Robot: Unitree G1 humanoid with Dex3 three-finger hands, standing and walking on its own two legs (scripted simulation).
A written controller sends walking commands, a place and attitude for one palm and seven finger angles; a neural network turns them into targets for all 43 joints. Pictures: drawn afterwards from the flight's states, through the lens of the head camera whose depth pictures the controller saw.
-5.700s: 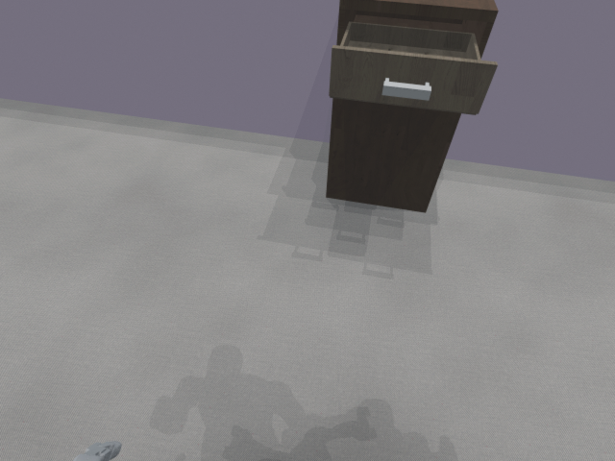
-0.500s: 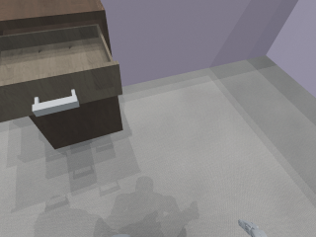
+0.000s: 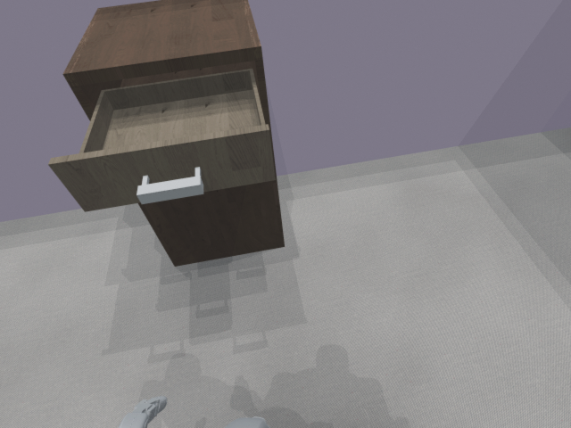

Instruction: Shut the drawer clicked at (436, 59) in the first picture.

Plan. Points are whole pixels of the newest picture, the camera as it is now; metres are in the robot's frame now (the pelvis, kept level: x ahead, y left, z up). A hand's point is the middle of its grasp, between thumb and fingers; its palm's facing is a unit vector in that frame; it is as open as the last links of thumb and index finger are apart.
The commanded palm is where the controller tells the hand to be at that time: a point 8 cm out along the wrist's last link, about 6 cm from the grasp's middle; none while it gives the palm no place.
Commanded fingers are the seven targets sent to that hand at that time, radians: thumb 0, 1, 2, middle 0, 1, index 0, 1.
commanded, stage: turn to face it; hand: left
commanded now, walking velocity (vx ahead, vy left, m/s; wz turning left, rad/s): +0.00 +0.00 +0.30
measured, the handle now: (171, 182) +0.57 +0.25 -0.01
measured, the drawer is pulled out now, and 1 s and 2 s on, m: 0.30 0.30 0.30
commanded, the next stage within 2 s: take the last steps up to it in 0.16 s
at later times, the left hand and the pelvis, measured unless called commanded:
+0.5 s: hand out of the picture -0.06 +0.25 -0.17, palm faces +0.21 -0.96 -0.21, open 7.4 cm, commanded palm none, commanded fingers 0.00 0.90 0.90 -0.20 -0.30 -0.20 -0.30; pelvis -0.01 +0.05 +0.01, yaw +9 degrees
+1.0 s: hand (191, 395) +0.21 +0.18 -0.16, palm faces +0.15 -0.97 -0.20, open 7.4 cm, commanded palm none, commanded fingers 0.00 0.90 0.90 -0.20 -0.30 -0.20 -0.30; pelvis +0.13 -0.01 +0.00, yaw +9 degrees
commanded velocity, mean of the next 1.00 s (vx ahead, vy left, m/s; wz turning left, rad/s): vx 0.23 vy -0.05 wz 0.07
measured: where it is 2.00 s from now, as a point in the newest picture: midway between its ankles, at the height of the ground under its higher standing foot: (304, 414)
